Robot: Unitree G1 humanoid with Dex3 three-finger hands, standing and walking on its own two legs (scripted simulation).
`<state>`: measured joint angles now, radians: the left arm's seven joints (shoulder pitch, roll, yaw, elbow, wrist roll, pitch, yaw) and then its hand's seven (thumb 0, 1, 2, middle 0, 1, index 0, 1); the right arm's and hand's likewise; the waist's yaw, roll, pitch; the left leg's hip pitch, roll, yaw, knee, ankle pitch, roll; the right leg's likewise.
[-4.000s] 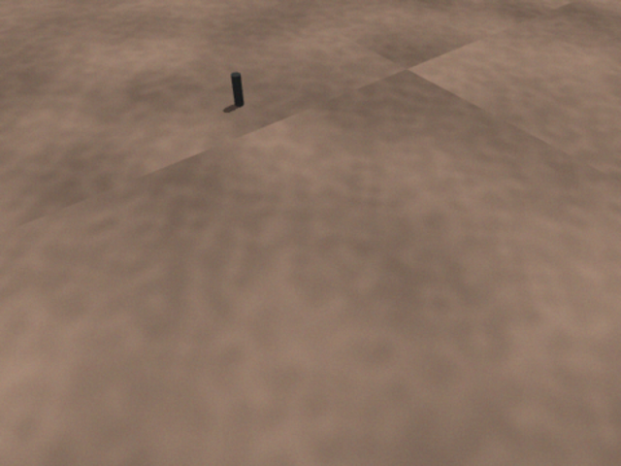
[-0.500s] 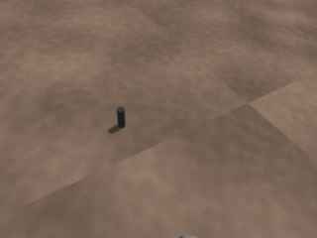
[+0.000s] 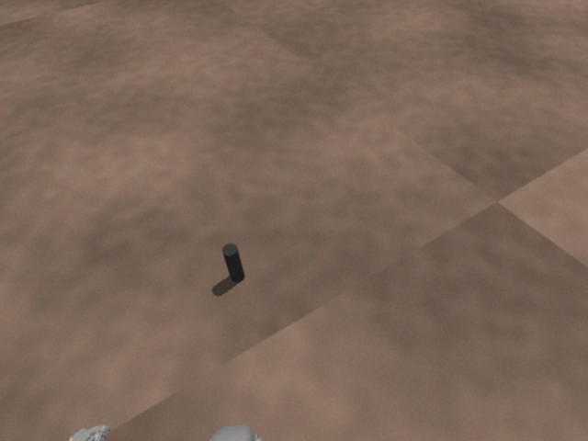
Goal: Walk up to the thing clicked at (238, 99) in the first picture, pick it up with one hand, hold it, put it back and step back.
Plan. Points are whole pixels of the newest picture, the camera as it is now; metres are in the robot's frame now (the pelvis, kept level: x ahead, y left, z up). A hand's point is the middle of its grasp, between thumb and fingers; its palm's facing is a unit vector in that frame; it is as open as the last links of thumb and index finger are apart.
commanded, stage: walk up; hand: left
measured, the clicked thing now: (234, 263) +0.81 +0.28 -0.68
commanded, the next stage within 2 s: none
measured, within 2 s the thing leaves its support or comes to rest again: neither
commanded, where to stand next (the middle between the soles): +0.47 +0.06 m, yaw +0 degrees
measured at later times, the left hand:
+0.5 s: hand (111, 382) +0.23 +0.32 -0.15, palm faces -0.09 -0.94 -0.32, open 7.4 cm
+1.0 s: hand (135, 304) +0.37 +0.32 -0.14, palm faces -0.03 -0.92 -0.39, open 7.4 cm
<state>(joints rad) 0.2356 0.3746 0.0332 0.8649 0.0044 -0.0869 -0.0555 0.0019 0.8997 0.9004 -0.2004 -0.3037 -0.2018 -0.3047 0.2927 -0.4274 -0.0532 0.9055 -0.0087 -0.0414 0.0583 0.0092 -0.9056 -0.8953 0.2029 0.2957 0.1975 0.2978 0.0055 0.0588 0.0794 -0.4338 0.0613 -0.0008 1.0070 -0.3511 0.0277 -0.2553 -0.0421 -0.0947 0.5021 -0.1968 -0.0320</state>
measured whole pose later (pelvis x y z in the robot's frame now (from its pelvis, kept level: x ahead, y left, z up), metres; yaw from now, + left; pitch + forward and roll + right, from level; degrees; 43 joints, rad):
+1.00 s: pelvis +0.32 +0.04 -0.01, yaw -1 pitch -3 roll -1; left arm 0.32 0.42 0.04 0.86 0.02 -0.06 -0.05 0.00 0.90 0.90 -0.20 -0.30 -0.20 -0.31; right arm 0.28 -0.43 -0.07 0.90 -0.02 -0.04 0.07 0.01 -0.91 -0.90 0.20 0.30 0.20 0.30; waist 0.03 0.03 0.06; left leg -0.43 0.08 0.02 0.67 -0.24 0.00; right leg -0.21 -0.05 -0.07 0.56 -0.30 -0.01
